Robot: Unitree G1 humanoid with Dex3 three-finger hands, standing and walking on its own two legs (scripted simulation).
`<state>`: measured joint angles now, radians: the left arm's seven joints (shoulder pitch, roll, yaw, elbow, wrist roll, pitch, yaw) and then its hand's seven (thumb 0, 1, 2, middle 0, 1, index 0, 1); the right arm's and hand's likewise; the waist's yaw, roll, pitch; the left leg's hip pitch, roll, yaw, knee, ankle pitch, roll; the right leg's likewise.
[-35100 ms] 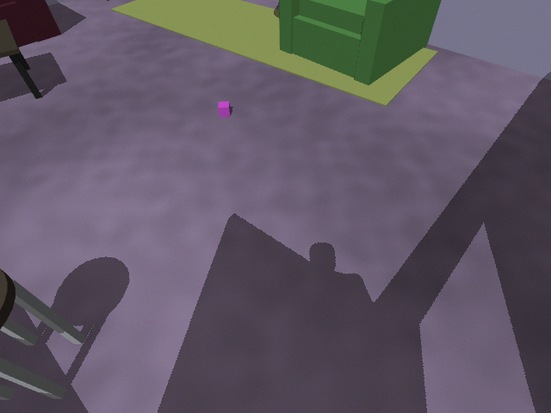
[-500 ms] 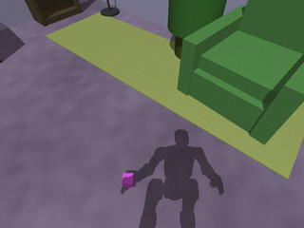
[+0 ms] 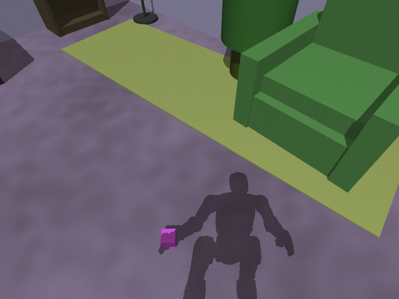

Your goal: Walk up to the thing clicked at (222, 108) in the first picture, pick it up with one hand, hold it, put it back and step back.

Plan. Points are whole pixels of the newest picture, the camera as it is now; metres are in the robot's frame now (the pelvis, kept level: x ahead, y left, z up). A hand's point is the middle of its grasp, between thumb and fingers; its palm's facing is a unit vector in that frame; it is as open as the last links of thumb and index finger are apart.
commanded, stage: stand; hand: left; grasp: from above
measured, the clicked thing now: (168, 238) +0.49 +0.20 -0.75
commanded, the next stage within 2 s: rise first in 0.04 s
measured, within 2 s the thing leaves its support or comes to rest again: neither
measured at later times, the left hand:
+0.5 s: hand out of the picture +0.14 +0.25 -0.17, palm faces -0.08 -0.92 -0.38, open 10.8 cm
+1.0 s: hand out of the picture +0.12 +0.26 -0.22, palm faces -0.18 -0.87 -0.46, open 13.3 cm
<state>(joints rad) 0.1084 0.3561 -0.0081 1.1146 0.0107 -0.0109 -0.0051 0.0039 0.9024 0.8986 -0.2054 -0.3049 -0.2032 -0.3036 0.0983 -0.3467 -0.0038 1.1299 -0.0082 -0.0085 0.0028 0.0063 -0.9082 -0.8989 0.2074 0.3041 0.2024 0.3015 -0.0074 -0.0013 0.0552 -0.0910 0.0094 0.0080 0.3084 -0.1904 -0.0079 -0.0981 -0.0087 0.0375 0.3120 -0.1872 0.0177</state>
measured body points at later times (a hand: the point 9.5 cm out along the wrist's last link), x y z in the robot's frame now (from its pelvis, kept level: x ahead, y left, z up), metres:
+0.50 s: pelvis -0.01 +0.00 -0.03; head +0.04 +0.01 +0.42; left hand +0.14 +0.30 -0.15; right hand +0.09 -0.25 -0.15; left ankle -0.01 +0.12 -0.75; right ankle -0.01 -0.13 -0.75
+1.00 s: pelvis -0.01 +0.01 -0.09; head +0.08 +0.02 +0.35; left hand +0.13 +0.30 -0.19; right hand +0.17 -0.23 -0.18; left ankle -0.01 +0.12 -0.75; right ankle -0.01 -0.13 -0.75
